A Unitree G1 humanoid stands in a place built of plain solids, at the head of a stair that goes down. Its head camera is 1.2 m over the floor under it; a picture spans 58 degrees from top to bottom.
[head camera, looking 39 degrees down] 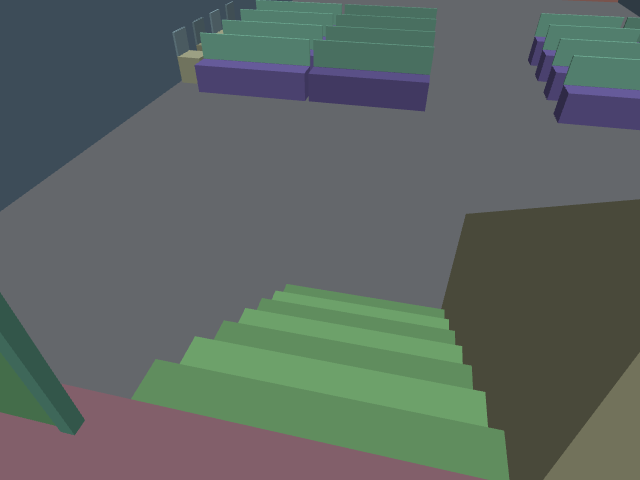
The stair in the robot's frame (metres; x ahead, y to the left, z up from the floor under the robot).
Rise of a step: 0.19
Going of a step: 0.26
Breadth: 1.27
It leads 13 degrees to the right of straight ahead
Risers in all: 8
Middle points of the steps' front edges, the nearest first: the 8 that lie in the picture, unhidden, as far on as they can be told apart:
0.60 0.07 0.00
0.86 0.01 -0.19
1.12 -0.05 -0.38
1.37 -0.11 -0.57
1.63 -0.17 -0.76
1.89 -0.23 -0.95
2.15 -0.28 -1.13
2.40 -0.34 -1.32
